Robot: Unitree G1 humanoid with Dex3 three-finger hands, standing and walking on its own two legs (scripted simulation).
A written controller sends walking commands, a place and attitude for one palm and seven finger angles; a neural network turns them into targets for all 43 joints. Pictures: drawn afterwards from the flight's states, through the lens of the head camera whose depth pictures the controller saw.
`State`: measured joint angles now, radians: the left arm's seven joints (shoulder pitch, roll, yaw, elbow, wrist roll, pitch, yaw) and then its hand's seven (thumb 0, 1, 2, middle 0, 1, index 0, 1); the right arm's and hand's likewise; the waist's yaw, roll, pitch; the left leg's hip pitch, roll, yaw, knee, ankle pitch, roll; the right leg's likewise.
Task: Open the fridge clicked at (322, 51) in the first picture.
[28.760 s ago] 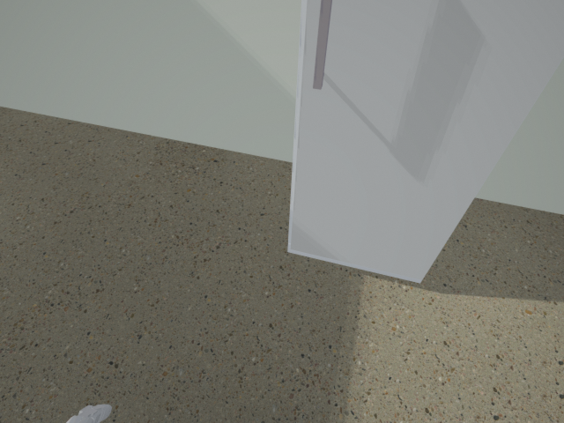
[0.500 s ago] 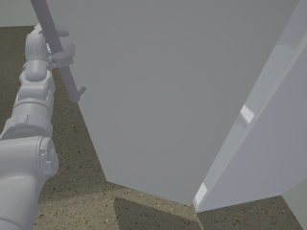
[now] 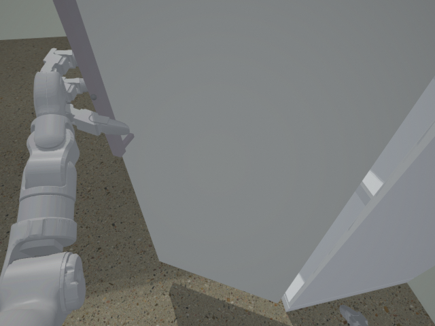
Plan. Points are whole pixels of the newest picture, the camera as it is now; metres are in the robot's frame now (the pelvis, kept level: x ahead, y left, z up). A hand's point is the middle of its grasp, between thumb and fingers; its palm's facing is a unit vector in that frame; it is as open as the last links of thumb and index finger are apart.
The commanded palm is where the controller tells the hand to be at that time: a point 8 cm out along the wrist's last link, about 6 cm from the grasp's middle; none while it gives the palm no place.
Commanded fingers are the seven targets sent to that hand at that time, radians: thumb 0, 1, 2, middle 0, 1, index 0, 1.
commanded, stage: slip the hand off the handle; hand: left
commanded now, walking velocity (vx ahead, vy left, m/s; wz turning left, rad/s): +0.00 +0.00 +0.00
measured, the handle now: (96, 60) +0.46 +0.23 +0.27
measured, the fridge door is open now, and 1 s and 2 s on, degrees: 60 60 60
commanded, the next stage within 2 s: draw the hand back to the body in 1.30 s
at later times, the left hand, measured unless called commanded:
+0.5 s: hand (61, 94) +0.42 +0.29 +0.22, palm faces +0.38 -0.91 -0.16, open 14.7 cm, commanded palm +0.38 +0.34 +0.22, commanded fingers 0.00 -0.55 0.20 -0.25 -1.15 -0.25 -1.15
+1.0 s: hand (39, 121) +0.36 +0.30 +0.22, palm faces +0.39 -0.91 -0.15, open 14.7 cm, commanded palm +0.31 +0.34 +0.22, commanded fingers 0.00 -0.55 0.20 -0.25 -1.15 -0.25 -1.15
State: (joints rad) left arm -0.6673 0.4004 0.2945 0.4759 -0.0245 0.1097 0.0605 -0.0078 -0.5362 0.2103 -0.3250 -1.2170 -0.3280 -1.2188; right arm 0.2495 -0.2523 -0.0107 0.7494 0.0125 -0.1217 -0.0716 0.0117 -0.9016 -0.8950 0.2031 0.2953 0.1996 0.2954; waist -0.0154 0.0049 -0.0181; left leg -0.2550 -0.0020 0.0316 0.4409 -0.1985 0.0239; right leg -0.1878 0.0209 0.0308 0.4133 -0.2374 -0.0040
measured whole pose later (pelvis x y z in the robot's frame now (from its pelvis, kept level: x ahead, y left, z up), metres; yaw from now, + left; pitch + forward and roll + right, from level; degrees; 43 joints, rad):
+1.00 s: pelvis -0.01 -0.01 +0.00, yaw +1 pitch +0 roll -1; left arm -0.49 0.54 0.46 0.44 -0.11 0.08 -0.11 -0.01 -0.55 0.20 -0.25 -1.15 -0.26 -1.15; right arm 0.26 -0.27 0.01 0.75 0.05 -0.13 -0.13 0.01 -0.90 -0.89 0.20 0.30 0.20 0.30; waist -0.01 0.03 -0.03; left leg -0.29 0.02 0.01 0.51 -0.22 0.01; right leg -0.21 0.04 0.01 0.47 -0.26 -0.02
